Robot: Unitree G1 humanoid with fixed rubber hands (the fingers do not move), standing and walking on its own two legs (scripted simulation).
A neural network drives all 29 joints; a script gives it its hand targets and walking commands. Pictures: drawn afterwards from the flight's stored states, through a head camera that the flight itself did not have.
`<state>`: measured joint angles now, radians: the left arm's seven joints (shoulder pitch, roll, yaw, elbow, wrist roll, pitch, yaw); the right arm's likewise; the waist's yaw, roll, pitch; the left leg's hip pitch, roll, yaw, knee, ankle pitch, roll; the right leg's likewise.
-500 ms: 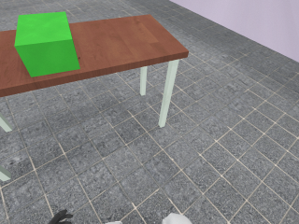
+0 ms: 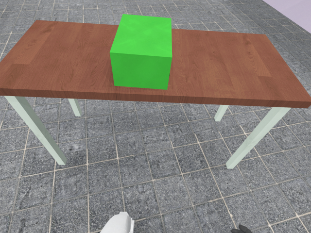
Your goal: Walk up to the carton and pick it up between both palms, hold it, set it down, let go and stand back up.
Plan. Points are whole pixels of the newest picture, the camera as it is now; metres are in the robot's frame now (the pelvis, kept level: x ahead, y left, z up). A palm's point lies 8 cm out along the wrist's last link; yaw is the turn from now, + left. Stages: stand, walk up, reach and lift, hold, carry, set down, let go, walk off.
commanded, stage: walk up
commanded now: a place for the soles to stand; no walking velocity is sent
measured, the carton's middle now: (144, 50) +0.73 +0.08 +0.05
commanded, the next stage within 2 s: none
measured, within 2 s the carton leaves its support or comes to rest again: neither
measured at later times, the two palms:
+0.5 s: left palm (64, 230) +0.14 +0.23 -0.10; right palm (231, 181) +0.29 -0.23 -0.10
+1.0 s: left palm (72, 169) +0.29 +0.26 -0.09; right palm (220, 149) +0.40 -0.21 -0.09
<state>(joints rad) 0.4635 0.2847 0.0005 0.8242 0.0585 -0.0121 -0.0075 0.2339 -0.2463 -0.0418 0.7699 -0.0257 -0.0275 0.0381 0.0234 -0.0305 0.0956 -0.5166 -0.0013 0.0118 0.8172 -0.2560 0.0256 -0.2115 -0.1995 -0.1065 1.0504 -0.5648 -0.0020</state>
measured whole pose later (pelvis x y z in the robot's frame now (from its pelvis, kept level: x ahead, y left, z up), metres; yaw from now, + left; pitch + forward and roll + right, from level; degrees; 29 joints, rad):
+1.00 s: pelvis +0.24 +0.00 +0.02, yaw +10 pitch -3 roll +0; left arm 0.22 0.21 0.00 0.82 0.00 0.02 -0.01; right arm 0.15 -0.23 0.01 0.85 -0.01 0.00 -0.02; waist -0.01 0.02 0.05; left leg -0.39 0.02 0.04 0.66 -0.23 0.01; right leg -0.26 -0.03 -0.05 0.70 -0.40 0.00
